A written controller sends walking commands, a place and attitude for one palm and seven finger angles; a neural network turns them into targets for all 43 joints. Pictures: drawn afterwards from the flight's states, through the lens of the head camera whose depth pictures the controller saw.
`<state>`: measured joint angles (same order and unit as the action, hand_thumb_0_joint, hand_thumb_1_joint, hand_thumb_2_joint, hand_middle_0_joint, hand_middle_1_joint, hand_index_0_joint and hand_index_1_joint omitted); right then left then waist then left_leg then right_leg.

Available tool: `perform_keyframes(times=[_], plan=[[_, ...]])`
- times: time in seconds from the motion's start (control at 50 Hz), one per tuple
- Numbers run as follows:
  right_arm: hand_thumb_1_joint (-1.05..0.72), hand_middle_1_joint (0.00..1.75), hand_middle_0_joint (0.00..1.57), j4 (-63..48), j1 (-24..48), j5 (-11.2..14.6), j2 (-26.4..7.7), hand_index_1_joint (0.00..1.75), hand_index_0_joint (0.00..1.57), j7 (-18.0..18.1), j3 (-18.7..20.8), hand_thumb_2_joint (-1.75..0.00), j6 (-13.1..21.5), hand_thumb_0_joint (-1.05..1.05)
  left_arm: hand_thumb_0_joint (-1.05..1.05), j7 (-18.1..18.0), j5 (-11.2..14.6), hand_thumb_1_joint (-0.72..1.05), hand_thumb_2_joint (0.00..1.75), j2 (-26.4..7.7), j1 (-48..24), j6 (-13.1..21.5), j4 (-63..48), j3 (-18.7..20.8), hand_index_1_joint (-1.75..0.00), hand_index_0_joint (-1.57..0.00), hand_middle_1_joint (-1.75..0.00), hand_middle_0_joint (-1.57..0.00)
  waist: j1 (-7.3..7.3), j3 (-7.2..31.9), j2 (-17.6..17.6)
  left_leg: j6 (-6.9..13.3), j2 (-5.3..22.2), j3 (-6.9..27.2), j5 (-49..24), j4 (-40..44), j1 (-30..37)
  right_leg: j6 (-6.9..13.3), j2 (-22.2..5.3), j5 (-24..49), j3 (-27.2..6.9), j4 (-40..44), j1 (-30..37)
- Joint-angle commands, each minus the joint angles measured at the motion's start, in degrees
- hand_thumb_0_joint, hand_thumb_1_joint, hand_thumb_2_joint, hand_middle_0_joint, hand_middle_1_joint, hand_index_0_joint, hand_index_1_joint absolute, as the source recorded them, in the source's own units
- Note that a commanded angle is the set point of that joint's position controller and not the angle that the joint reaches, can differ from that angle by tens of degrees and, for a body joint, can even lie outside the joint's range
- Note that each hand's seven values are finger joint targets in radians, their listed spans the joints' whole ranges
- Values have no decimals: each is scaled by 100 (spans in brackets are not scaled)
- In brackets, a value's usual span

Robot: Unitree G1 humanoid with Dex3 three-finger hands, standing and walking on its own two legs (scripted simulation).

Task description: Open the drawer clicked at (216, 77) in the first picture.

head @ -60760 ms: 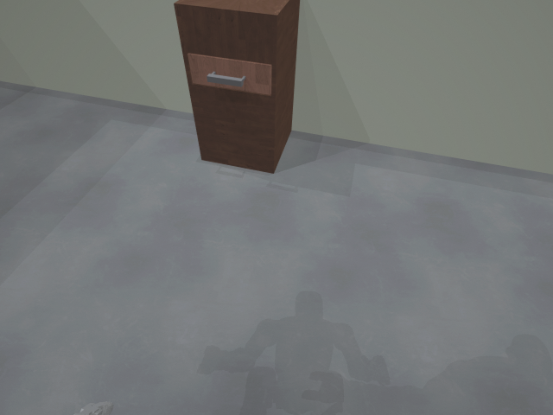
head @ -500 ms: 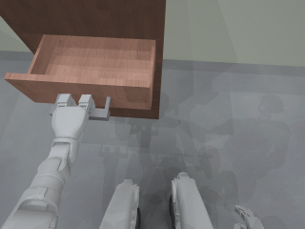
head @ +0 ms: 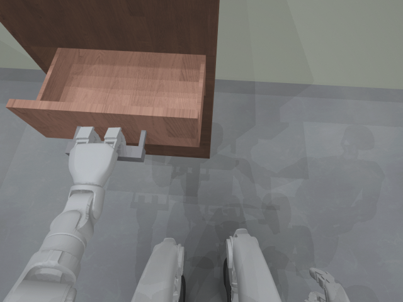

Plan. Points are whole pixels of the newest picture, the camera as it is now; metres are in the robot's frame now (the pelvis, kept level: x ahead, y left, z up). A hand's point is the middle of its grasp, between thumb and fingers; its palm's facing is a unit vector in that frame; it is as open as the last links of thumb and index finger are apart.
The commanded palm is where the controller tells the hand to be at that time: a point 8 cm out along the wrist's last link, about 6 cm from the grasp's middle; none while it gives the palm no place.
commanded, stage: pull the drawer open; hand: left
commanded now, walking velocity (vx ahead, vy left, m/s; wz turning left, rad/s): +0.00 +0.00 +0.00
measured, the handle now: (108, 142) +0.44 +0.22 -0.05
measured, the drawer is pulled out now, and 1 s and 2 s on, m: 0.16 0.16 0.16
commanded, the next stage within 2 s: open the thumb to release the handle in 0.12 s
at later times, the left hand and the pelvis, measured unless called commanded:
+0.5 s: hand (102, 165) +0.39 +0.23 -0.07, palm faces -0.02 +0.00 -1.00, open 7.5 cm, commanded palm +0.37 +0.23 -0.03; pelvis -0.01 +0.00 -0.01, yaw +1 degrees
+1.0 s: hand (106, 165) +0.39 +0.22 -0.07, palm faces -0.03 -0.01 -1.00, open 13.7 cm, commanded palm +0.38 +0.23 -0.02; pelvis -0.02 +0.00 +0.00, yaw +1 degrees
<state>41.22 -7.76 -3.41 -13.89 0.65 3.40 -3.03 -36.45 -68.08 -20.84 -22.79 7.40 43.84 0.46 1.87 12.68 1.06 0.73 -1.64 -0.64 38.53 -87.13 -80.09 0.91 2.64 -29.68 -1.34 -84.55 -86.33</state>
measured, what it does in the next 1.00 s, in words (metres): stands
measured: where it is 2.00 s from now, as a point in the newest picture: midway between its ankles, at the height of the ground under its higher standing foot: outside the picture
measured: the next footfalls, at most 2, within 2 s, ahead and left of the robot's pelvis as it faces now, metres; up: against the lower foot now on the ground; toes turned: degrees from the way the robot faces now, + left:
none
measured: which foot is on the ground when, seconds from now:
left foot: down 0.00-1.00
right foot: down 0.00-1.00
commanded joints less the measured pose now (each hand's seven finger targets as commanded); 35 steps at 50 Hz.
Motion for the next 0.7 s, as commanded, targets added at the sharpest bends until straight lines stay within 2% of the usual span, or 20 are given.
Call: perform_keyframes(times=[0.0, 0.04, 0.1, 0.12, 0.18, 0.2, 0.22, 0.26, 0.32, 0.34, 0.36, 0.42, 0.5, 0.52, 0.54, 0.56, 0.6, 0.64, 0.66, 0.68], plan=[[-90, 30, 20, -416, -475, -17, -782, 30, 20, 66, 277, -90, 120, 0, 0, -166, 58, 90, 90, -958, -411, 3, -734, 322, -135, -40, -135, -40, -162, 2766, -94, 68, -87, 78, -2031, 1111, 1166, 205, -30, 1640, -80, 923, 2703], [-90, 30, 20, -417, -475, -20, -779, 30, 20, 57, 292, -90, 109, 0, 0, -187, 59, 90, 90, -946, -287, 7, -785, 366, -135, -40, -135, -40, -194, 2868, -108, 62, -86, 74, -2161, 1105, 1252, 205, -41, 1759, -63, 894, 2736], [-90, 30, 20, -429, -471, -11, -774, 30, 20, 57, 280, -90, 101, 0, 0, -182, 67, 90, 90, -878, -236, -13, -714, 311, -135, -40, -135, -40, -165, 2713, -196, 64, -83, 82, -2087, 1126, 1184, 204, -35, 1686, -55, 928, 2719], [-90, 30, 20, -414, -458, -27, -781, 30, 20, 54, 278, -90, 109, 0, 0, -179, 79, 90, 90, -903, -255, -8, -776, 339, -135, -40, -135, -40, -171, 2754, -65, 62, -86, 82, -2147, 1113, 1228, 218, -20, 1743, -62, 908, 2704], [-90, 30, 20, -429, -457, -21, -774, 30, 20, 58, 287, -90, 105, 0, 0, -206, 67, 90, 90, -902, -262, 2, -826, 337, -135, -40, -135, -40, -165, 2789, -153, 67, -81, 76, -2117, 1111, 1238, 199, -35, 1723, -69, 923, 2718], [-90, 30, 20, -195, -538, -36, -878, 30, 20, 145, 242, -90, 123, 0, 0, -258, -64, 90, 90, -1614, -2054, 50, -701, 509, -135, -40, -135, -40, 341, 2507, -268, 124, 11, 134, -1910, 873, 963, 129, -68, 1511, -40, 908, 2259], [-90, 30, 20, -152, -601, -79, -874, 30, 20, 176, 214, -90, 168, 0, 0, -249, -62, 83, 87, -1636, -2138, 70, -542, 504, -134, -40, -134, -40, 262, 2383, -148, 128, -37, 107, -1721, 851, 739, 127, -81, 1266, -20, 882, 2255], [-90, 30, 20, -151, -558, -77, -859, 30, 20, 145, 218, -90, 232, 0, 0, -270, -66, 69, 81, -1506, -1929, 72, -243, 428, -133, -38, -133, -38, 183, 2468, 18, 132, -63, 71, -1614, 855, 766, 149, -81, 1095, -5, 882, 2189], [-90, 30, 20, -213, -652, -82, -882, 30, 20, 107, 271, -90, 211, 0, 0, -258, -2, 48, 72, -1453, -1831, 56, -302, 466, -130, -37, -130, -37, 70, 3037, 182, 91, -93, 98, -1985, 908, 1126, 178, -73, 1421, 28, 815, 2381], [-90, 30, 20, -231, -674, -65, -859, 30, 20, 90, 292, -90, 198, 0, 0, -228, 13, 41, 69, -1243, -1793, 26, -266, 297, -130, -36, -130, -36, 87, 3119, 206, 76, -97, 99, -2056, 928, 1217, 168, -75, 1501, 46, 829, 2389], [-90, 30, 20, -231, -700, -52, -854, 30, 20, 72, 307, -90, 193, 0, 0, -184, 63, 34, 66, -1213, -1797, 2, -293, 278, -129, -36, -129, -36, 73, 3199, 240, 69, -100, 98, -2068, 945, 1273, 169, -68, 1541, 51, 839, 2446], [-90, 30, 20, -238, -721, -30, -869, 30, 20, 73, 303, -90, 160, 0, 0, -95, 120, 13, 57, -1224, -1856, -45, -222, 256, -127, -35, -127, -35, 132, 3125, 0, 89, -98, 117, -1912, 990, 1173, 156, -64, 1428, 53, 915, 2519], [-90, 30, 20, -240, -658, -2, -876, 30, 20, 130, 257, -90, 189, 0, 0, 0, 57, -15, 45, -1418, -2052, -2, -170, 244, -124, -32, -124, -32, 143, 2864, -104, 137, -106, 74, -1401, 1017, 851, 147, -84, 898, -26, 1052, 2520], [-90, 30, 20, -228, -653, -7, -884, 30, 20, 141, 242, -90, 204, 0, 0, 26, 75, -22, 42, -1424, -2118, 13, -94, 247, -123, -32, -123, -32, 192, 2753, -175, 155, -105, 71, -1295, 1006, 774, 147, -80, 785, -38, 1091, 2466], [-90, 30, 20, -223, -631, -1, -875, 30, 20, 145, 225, -90, 228, 0, 0, 43, 94, -29, 39, -1406, -2213, 63, -67, 188, -122, -32, -122, -32, 193, 2624, -74, 163, -117, 51, -1153, 1015, 661, 141, -98, 609, -50, 1127, 2429], [-90, 30, 20, -218, -631, 0, -875, 30, 20, 150, 228, -90, 254, 0, 0, 44, 116, -36, 36, -1513, -2141, 105, -38, 304, -122, -31, -122, -31, 157, 2618, -184, 185, -122, 33, -1079, 986, 577, 136, -98, 514, -83, 1144, 2465], [-90, 30, 20, -242, -591, -1, -872, 30, 20, 153, 204, -90, 293, 0, 0, 55, 134, -50, 30, -1548, -2118, 179, -13, 316, -120, -30, -120, -30, 142, 2533, -89, 190, -137, 8, -925, 960, 436, 146, -100, 293, -139, 1180, 2422], [-90, 30, 20, -239, -600, -7, -894, 30, 20, 158, 190, -90, 317, 0, 0, 44, 122, -50, 30, -1712, -2147, 265, 50, 443, -120, -30, -120, -30, 131, 2469, -136, 200, -145, 3, -788, 921, 287, 148, -103, 49, -173, 1194, 2352], [-90, 30, 20, -238, -603, -3, -890, 30, 20, 161, 191, -90, 338, 0, 0, 28, 123, -50, 30, -1694, -2218, 293, 58, 417, -120, -30, -120, -30, 187, 2400, -200, 215, -143, -2, -767, 885, 217, 137, -105, 46, -179, 1204, 2336], [-90, 30, 20, -254, -610, -4, -897, 30, 20, 154, 185, -90, 349, 0, 0, 5, 106, -50, 30, -1713, -2167, 312, 100, 447, -120, -30, -120, -30, 149, 2377, -188, 206, -155, -4, -692, 885, 164, 142, -109, -112, -189, 1213, 2286]])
